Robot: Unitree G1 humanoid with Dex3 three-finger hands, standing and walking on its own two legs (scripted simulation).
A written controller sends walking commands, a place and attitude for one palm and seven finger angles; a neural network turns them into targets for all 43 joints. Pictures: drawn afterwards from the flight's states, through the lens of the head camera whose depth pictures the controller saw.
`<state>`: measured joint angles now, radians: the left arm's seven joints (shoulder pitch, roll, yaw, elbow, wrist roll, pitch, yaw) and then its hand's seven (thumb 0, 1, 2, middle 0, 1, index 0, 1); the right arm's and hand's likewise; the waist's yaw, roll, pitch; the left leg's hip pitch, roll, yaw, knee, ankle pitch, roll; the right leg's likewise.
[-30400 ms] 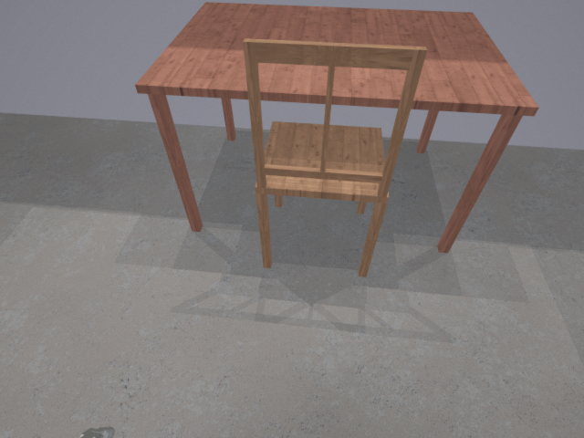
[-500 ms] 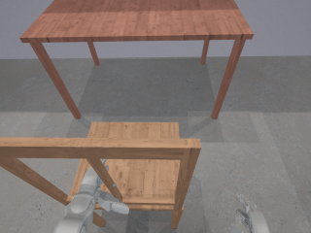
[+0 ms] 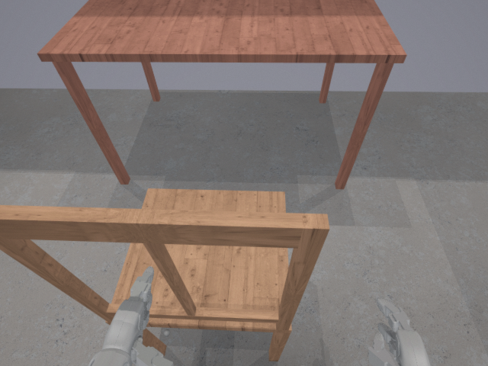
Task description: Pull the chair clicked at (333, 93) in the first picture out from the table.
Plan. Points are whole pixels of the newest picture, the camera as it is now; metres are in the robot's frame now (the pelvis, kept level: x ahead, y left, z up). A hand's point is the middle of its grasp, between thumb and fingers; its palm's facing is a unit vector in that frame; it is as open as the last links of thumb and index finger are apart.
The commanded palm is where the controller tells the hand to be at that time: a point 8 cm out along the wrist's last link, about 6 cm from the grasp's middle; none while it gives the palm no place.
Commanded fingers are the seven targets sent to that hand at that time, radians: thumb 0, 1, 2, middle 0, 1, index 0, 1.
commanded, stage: draw the fingers out of the gap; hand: left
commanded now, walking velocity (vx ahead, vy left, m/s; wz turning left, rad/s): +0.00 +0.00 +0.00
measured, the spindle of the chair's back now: (176, 283) +0.26 +0.12 -0.01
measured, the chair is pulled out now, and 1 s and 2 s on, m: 0.60 0.60 0.60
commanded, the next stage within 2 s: draw the hand back to the body in 0.36 s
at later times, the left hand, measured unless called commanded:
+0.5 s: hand out of the picture +0.13 +0.13 -0.02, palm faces -0.06 -0.99 -0.12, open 17.5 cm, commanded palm +0.11 +0.19 +0.00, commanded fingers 0.00 -0.55 0.20 0.00 0.00 0.00 0.00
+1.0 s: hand (103, 339) +0.16 +0.18 +0.08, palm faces +0.01 -0.99 -0.10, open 17.3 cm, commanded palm +0.12 +0.24 +0.10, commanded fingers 0.00 -0.30 0.32 -0.04 -0.05 -0.04 -0.05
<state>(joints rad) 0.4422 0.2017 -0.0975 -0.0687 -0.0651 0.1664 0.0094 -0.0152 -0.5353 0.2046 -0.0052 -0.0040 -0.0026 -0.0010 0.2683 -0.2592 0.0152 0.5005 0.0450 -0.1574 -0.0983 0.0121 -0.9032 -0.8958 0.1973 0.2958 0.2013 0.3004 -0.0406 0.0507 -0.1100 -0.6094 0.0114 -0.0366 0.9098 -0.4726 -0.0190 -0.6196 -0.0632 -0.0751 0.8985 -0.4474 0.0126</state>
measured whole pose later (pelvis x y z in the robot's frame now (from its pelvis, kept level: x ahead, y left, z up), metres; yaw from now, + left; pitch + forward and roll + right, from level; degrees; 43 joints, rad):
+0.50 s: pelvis +0.00 +0.01 -0.01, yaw +0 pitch +12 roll -1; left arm 0.73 0.19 -0.15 -0.31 -0.02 0.18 0.01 -0.01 -0.53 0.20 -0.01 0.00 0.00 0.00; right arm 0.26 -0.21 0.01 0.43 0.05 -0.13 -0.11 0.01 -0.90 -0.90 0.20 0.30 0.20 0.30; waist -0.02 0.05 -0.16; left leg -0.68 0.00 -0.04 1.01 -0.52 0.00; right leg -0.68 -0.07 -0.07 0.97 -0.48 0.03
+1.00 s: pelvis -0.01 +0.01 -0.02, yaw +0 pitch +10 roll -2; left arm 0.72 0.26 0.11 -0.44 -0.27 -0.21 -0.16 -0.02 -0.51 0.22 -0.01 -0.01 -0.01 -0.01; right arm 0.23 -0.19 0.00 0.50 0.09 -0.16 -0.09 0.01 -0.90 -0.90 0.20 0.30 0.20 0.30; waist 0.02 0.06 -0.13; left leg -0.69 0.02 -0.05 1.03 -0.52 -0.01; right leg -0.69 -0.06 -0.08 0.99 -0.48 0.02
